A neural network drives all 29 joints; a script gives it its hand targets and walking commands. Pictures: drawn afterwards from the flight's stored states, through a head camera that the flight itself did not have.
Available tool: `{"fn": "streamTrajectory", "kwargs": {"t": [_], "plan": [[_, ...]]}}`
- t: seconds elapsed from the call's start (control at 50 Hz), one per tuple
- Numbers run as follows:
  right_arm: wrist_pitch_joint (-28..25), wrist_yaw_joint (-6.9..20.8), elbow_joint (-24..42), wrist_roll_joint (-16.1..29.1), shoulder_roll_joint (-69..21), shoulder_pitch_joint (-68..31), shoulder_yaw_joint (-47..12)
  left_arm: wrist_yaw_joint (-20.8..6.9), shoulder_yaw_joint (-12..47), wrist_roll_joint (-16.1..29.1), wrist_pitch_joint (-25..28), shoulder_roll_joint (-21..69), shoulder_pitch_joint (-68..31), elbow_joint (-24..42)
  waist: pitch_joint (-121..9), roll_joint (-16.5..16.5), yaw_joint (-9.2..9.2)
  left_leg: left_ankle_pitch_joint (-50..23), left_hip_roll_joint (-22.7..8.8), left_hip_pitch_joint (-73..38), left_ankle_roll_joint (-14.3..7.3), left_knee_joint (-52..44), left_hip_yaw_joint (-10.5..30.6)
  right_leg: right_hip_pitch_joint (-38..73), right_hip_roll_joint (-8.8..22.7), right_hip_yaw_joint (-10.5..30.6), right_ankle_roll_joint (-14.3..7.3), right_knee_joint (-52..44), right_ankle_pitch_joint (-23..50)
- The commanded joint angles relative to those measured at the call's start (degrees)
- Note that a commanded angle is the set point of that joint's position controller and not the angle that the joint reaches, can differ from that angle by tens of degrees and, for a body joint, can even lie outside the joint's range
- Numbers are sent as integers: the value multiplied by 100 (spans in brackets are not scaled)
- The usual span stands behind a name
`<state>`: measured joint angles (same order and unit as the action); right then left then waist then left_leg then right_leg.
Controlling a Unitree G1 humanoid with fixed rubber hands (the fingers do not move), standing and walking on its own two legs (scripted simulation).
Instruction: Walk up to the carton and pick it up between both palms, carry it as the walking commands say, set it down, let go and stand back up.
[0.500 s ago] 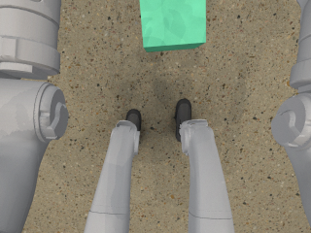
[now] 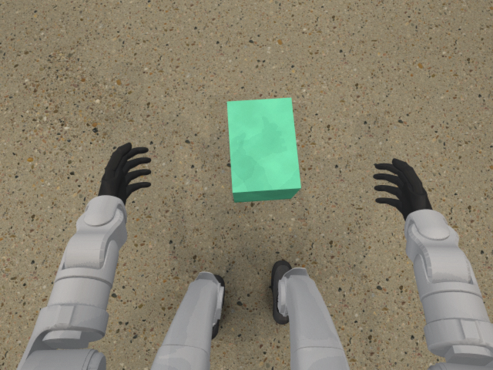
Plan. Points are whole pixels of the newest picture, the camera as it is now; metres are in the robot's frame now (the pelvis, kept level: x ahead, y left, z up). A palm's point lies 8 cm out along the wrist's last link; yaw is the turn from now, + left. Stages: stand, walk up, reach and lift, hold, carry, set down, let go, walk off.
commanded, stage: let go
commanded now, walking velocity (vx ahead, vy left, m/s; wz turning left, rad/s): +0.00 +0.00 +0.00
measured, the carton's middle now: (261, 153) +0.60 -0.05 -0.61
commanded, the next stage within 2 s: stand in 0.94 s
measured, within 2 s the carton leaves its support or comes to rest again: neither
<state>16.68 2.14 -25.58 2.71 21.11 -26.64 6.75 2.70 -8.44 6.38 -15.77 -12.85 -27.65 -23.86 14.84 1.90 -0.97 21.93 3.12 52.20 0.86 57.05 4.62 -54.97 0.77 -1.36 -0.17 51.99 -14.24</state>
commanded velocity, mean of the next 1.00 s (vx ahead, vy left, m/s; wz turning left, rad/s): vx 0.00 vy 0.00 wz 0.00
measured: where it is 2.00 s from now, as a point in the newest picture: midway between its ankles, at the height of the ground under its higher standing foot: (246, 310)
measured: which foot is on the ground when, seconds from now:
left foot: down 0.00-1.00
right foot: down 0.00-1.00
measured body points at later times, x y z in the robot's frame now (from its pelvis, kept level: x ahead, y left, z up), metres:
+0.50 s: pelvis +0.07 +0.01 +0.06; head +0.13 +0.00 +0.50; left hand +0.25 +0.25 -0.02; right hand +0.25 -0.25 -0.02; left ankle +0.05 +0.12 -0.67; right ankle +0.10 -0.12 -0.67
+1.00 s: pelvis +0.08 +0.01 +0.06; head +0.09 +0.00 +0.51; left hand +0.25 +0.27 +0.00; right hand +0.25 -0.25 -0.01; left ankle +0.05 +0.12 -0.67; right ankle +0.10 -0.12 -0.67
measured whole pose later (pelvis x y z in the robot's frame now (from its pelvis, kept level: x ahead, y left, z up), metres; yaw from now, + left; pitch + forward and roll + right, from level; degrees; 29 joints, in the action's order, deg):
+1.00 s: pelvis +0.08 +0.01 +0.06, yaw +0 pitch -2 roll -1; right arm 6.5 2.7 -25.0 1.1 16.1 12.4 3.2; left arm -1.3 -6.7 3.2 -3.6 -12.9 12.7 -25.5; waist 3.6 1.9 -1.0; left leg 20.4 2.2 10.8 -0.6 33.6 4.8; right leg -14.5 0.7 -1.4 0.9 31.3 -14.5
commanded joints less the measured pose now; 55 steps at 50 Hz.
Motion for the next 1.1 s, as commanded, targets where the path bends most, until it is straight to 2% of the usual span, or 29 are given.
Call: {"fn": "streamTrajectory", "kwargs": {"t": [0.0, 0.04, 0.06, 0.1, 0.16, 0.22, 0.24, 0.26, 0.28, 0.36, 0.44, 0.54, 0.56, 0.62, 0.66, 0.7, 0.72, 0.74, 0.76, 0.8, 0.82, 0.9, 0.92, 0.94, 0.96, 0.98, 1.04, 1.06, 1.08], "plan": [[-376, 159, 77, -13, -176, 18, 213, -208, 535, -469, 315, -613, -465, 317, -4515, -51, -186, 559, -239, -806, 19, -1724, -391, 2983, -211, 47, 44, -740, -346], [-511, 249, -221, -199, -451, 1257, 154, -324, 645, -592, 374, -131, 925, -192, -4092, 246, -240, 632, -285, -1325, 59, -2344, -356, 3316, -305, -126, 16, -1094, -330], [-586, 246, -21, -199, -477, 1324, 100, -395, 659, -463, 477, -74, 962, -48, -4233, 2, -273, 584, -279, -1414, 7, -2309, -387, 3641, -295, -37, 0, -1195, -292], [-749, 310, 239, -136, -331, 568, 222, -390, 421, -607, 620, -402, 463, -224, -3525, 143, -3, 966, -347, -965, -12, -2454, -319, 3436, -313, -135, 62, -1170, -584], [-876, 312, 258, -344, -556, 2149, 73, -397, 486, -803, 772, -181, 1983, -126, -3963, -55, -32, 288, -262, -1629, 4, -2545, -490, 4480, -322, -57, 84, -1472, -17], [-1106, 334, 726, -348, -516, 2283, -11, -436, 436, -804, 1038, -290, 2421, 37, -3360, -85, 121, 348, -282, -1751, -115, -2920, -460, 4760, -378, -146, 186, -1624, 123], [-1156, 350, 852, -252, -515, 2610, 0, -442, 614, -748, 1122, -119, 2587, 374, -3464, 153, 9, 69, -311, -1993, -58, -3043, -360, 5021, -416, -134, 124, -1623, 551], [-1208, 326, 1088, -426, -402, 3133, 59, -471, 581, -749, 1242, -169, 2981, 703, -3703, -89, -130, -327, -324, -2287, -91, -2999, -377, 5353, -462, -131, 165, -1625, 884], [-1200, 331, 1039, -335, -377, 2729, 63, -436, 595, -758, 1254, -285, 2493, 739, -3275, 198, 27, -131, -330, -2103, -51, -3085, -345, 5079, -473, -237, 214, -1578, 689], [-1397, 295, 1132, -234, -461, 3248, -122, -548, 676, -593, 1394, -189, 3174, 787, -2913, -122, 12, -1053, -241, -2700, 40, -3157, -395, 5307, -424, -72, 141, -1995, 1100], [-1468, 297, 1376, -233, -397, 3941, -141, -556, 660, -693, 1454, -428, 3978, 1108, -2807, 198, 148, -1994, -210, -3278, 129, -3293, -300, 5664, -553, -116, 127, -2105, 1736], [-1376, 342, 1305, -158, -426, 3847, -257, -618, 736, -677, 1365, -426, 3823, 1053, -2184, 235, 242, -1247, -279, -3091, 107, -3648, -175, 5918, -580, -171, 144, -2207, 1290], [-1314, 340, 1225, -251, -389, 4136, -224, -678, 740, -620, 1291, -443, 4000, 954, -2170, -57, -20, -1230, -219, -3375, 84, -3548, -313, 5956, -529, -98, 134, -2307, 1326], [-1230, 352, 1147, -218, -394, 4037, -219, -672, 722, -690, 1227, -389, 3945, 972, -2041, 412, 162, -1314, -278, -3477, 95, -3693, -203, 5869, -581, -192, 149, -2227, 1317], [-1189, 324, 1095, -270, -376, 4096, -246, -693, 739, -599, 1175, -304, 4041, 793, -2020, -67, 34, -1557, -218, -3616, 74, -3564, -251, 5805, -583, -135, 136, -2346, 1361], [-1217, 333, 945, -178, -436, 4172, -271, -640, 755, -718, 1186, -459, 4113, 759, -2047, 313, 203, -1914, -272, -3494, 115, -3601, -123, 5974, -635, -143, 132, -2259, 1500], [-1229, 325, 1115, -207, -387, 3939, -349, -627, 724, -749, 1166, -517, 4080, 738, -1934, 64, 272, -1656, -160, -3399, 67, -3531, -197, 5902, -576, -108, 140, -2329, 1334], [-1176, 317, 1021, -231, -331, 3965, -309, -664, 820, -688, 1128, -420, 3959, 751, -1726, 239, 37, -1243, -298, -3297, 68, -3577, -198, 5864, -533, -79, 123, -2287, 1129], [-1095, 311, 878, -253, -330, 3967, -277, -665, 794, -690, 1089, -303, 4148, 561, -1728, 19, 61, -1451, -290, -3271, 27, -3727, -167, 6018, -595, -98, 129, -2285, 1265], [-1102, 313, 996, -192, -341, 3888, -378, -592, 758, -781, 1136, -402, 3996, 744, -1960, 294, 280, -1572, -293, -3489, -19, -3606, -169, 6059, -550, -58, 82, -2263, 1187], [-1035, 260, 895, -217, -241, 3889, -385, -623, 723, -737, 1086, -361, 3963, 546, -1698, 151, 108, -1274, -316, -3279, -1, -3654, -262, 6029, -548, -47, 110, -2324, 1108], [-791, 198, 886, -377, -186, 3749, -306, -504, 748, -746, 1127, -282, 3974, 547, -1489, 269, 314, -1231, -467, -3253, -62, -3661, -354, 5943, -641, -2, 53, -2199, 673], [-1114, -40, 261, -509, 550, 3547, -38, -344, 117, -927, 1325, -1208, 4032, -257, -2557, 53, 404, -652, -335, -3728, 46, -3079, -138, 4862, 181, 175, 129, -2341, 609], [-1234, -99, 189, -552, 465, 3584, -4, -276, 76, -982, 1397, -1414, 3790, -279, -2439, -264, 205, -604, -333, -3883, 55, -3023, -99, 4454, 194, 305, 132, -2383, 231], [-1331, -145, 120, -620, 531, 3694, -31, -256, 156, -965, 1477, -1144, 3835, -341, -2080, 29, 98, -217, -412, -3653, 22, -3120, 74, 4200, 237, 407, 113, -2433, -22], [-1396, -151, 91, -632, 463, 3785, -27, -243, 142, -995, 1526, -1243, 3813, -421, -2172, -282, 181, -170, -426, -3638, -7, -3205, 198, 4154, 241, 354, 79, -2336, -312], [-1612, -137, -17, -643, 586, 3636, -60, -211, 222, -987, 1623, -1036, 3921, -576, -1921, 156, 244, 211, -478, -3291, -75, -3320, 248, 4145, 130, 364, 83, -2432, -419], [-1647, -136, -52, -649, 655, 3680, -28, -214, 262, -1019, 1619, -1114, 3835, -600, -1867, -65, 248, 132, -481, -3189, -32, -3352, 286, 4132, 138, 306, 83, -2396, -339], [-1674, -139, -47, -619, 535, 3844, -101, -206, 203, -1050, 1649, -1255, 3727, -513, -1932, -74, 57, 9, -479, -3298, -83, -3254, 360, 4091, 188, 423, 88, -2327, -323]]}}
